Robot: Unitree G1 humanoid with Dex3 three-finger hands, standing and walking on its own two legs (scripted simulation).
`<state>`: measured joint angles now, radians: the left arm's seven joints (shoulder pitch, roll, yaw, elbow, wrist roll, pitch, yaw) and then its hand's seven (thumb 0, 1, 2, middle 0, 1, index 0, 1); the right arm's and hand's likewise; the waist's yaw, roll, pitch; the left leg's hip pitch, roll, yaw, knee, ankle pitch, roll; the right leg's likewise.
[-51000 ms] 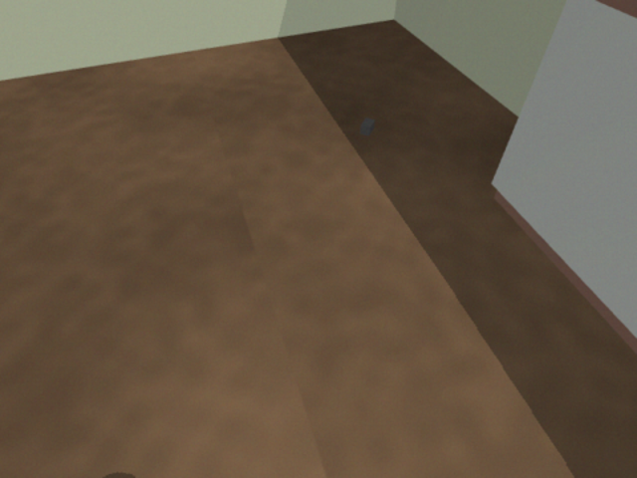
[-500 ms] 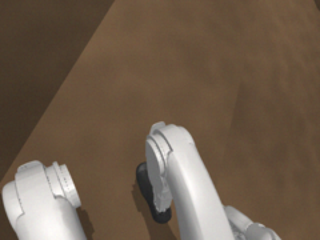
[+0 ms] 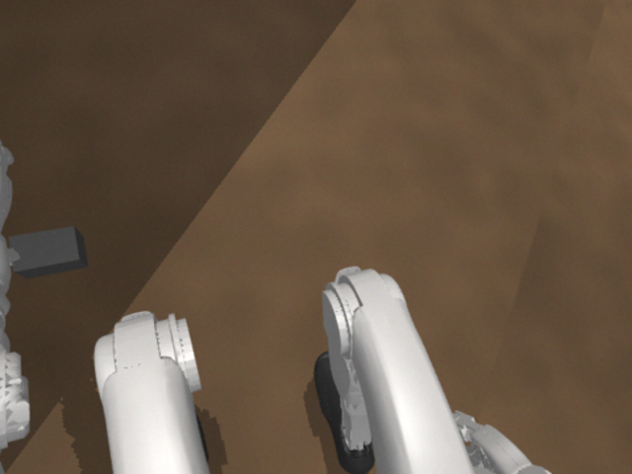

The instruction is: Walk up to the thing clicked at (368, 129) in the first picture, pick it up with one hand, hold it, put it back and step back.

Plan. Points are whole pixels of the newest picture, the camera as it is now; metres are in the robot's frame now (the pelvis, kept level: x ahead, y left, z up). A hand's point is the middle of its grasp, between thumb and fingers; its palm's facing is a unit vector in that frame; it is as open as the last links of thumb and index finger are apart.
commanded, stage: withdraw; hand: left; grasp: from above
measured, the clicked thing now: (50, 252) +0.44 +0.32 -0.29
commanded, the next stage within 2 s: home in 0.54 s
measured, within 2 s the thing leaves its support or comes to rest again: neither
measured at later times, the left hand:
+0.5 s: hand (10, 268) +0.38 +0.32 -0.14, palm faces -0.47 -0.10 -0.88, open 12.3 cm
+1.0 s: hand out of the picture +0.38 +0.32 -0.05, palm faces -0.37 -0.26 -0.89, open 10.8 cm
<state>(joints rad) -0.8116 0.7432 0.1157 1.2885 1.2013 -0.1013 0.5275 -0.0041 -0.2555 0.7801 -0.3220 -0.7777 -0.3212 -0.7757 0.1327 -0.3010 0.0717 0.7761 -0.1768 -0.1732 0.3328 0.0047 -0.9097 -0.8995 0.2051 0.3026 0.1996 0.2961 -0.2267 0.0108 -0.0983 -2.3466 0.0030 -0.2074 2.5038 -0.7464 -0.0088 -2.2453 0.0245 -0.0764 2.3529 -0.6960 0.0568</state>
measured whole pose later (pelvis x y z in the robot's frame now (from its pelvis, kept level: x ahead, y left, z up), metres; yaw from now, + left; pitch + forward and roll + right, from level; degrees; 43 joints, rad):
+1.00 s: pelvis -0.01 +0.00 +0.08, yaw +5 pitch +36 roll -8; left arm -0.62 0.60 0.08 0.91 0.95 -0.09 0.16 0.00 0.18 0.87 -0.23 -0.55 -0.22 -0.56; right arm 0.21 -0.27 -0.01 0.68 -0.06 -0.01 0.16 0.01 -0.90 -0.89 0.21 0.30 0.20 0.30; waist -0.13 0.08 -0.15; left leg -2.16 0.00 -0.11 2.23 -0.70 0.00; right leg -2.09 -0.01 -0.02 2.14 -0.68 0.07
